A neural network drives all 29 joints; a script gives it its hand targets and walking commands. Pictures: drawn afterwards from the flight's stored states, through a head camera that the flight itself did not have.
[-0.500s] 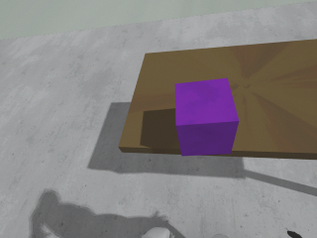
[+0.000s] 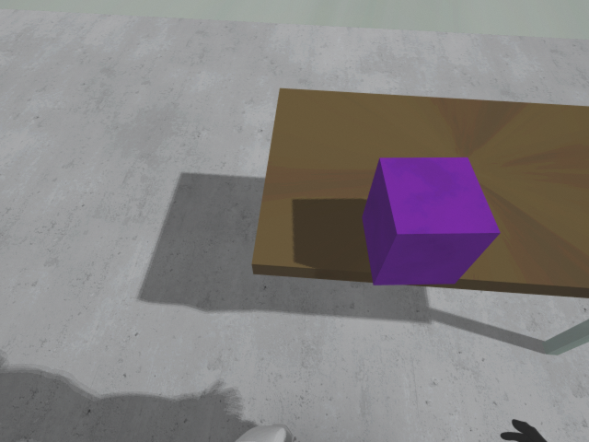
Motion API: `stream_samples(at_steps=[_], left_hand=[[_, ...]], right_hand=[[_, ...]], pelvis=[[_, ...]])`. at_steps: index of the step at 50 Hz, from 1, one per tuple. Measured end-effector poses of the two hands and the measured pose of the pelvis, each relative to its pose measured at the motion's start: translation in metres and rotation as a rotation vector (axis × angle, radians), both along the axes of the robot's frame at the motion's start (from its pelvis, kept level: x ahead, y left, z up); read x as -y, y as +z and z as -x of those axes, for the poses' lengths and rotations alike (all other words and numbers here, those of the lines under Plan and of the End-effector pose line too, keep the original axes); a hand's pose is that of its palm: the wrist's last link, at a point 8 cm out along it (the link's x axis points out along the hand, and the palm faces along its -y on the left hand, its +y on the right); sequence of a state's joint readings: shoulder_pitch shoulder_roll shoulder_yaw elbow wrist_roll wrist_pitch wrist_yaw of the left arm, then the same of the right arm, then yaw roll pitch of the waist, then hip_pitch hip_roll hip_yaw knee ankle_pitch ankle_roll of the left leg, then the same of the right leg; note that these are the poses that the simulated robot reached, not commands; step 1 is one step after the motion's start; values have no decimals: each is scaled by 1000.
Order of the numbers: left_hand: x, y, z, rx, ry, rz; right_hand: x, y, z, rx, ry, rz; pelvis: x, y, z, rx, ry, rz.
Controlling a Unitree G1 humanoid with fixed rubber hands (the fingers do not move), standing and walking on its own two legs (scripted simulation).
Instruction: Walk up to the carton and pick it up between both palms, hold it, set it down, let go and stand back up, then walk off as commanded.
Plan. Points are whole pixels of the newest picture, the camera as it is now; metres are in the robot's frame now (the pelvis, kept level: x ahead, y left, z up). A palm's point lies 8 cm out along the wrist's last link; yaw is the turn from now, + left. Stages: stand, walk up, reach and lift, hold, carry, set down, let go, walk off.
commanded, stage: walk up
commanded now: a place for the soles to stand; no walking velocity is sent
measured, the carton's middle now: (418, 223) +0.53 -0.21 -0.12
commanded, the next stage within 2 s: none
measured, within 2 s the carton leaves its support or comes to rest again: neither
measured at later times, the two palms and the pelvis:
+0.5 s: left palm out of the picture +0.03 +0.30 -0.23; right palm out of the picture +0.05 -0.31 -0.11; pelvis -0.01 +0.01 -0.06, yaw -2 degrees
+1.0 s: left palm out of the picture +0.05 +0.22 -0.11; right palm out of the picture +0.07 -0.42 -0.17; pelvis +0.02 -0.12 -0.02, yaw -5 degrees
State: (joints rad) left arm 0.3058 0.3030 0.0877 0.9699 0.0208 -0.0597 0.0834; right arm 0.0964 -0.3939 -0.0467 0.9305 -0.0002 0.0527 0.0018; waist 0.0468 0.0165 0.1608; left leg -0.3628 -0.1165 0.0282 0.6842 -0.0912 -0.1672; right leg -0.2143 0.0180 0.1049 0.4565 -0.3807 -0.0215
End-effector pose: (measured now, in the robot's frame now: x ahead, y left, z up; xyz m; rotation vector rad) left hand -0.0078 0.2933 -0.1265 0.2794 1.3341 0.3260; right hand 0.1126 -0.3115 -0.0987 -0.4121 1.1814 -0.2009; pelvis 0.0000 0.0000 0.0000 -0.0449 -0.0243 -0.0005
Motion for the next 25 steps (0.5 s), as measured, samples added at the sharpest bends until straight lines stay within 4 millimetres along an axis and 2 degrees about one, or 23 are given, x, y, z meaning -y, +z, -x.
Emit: stream_samples(at_steps=[3, 5, 7, 10, 12, 14, 18, 22, 25], left_hand=[[-28, -7, 38, -74, 39, -75], [-40, -18, 44, -85, 61, -83], [-53, -33, 32, -44, 62, -73], [-69, -62, -1, 46, 43, -31], [-70, -76, -22, 90, 4, 6], [-64, -84, -37, 116, -21, 50], [-44, -93, -52, 129, -46, 128], [-22, -99, -47, 82, -60, 171], [-6, -100, -42, 43, -70, 175]], right_hand=[[-17, -16, -8, 53, 24, -14], [-29, -26, -8, 83, 25, -21], [-40, -36, -4, 94, 23, -20], [-58, -55, 11, 94, 23, -2], [-67, -59, 29, 88, -15, -4], [-70, -54, 45, 75, -56, 5], [-52, -30, 60, 63, -85, 79], [-24, -14, 62, 75, -89, 138], [-2, -15, 63, 75, -96, 150]], pelvis=[[-12, -17, 5, 62, -3, -1], [-23, -28, 4, 84, 0, 9], [-35, -40, 5, 95, 8, 18], [-53, -63, 12, 121, 26, 16], [-55, -69, 16, 163, 9, -4], [-53, -68, 16, 165, 0, -13], [-42, -60, 17, 142, -4, -29], [-27, -57, 15, 126, -18, -35], [-10, -58, 12, 119, -32, -43]])
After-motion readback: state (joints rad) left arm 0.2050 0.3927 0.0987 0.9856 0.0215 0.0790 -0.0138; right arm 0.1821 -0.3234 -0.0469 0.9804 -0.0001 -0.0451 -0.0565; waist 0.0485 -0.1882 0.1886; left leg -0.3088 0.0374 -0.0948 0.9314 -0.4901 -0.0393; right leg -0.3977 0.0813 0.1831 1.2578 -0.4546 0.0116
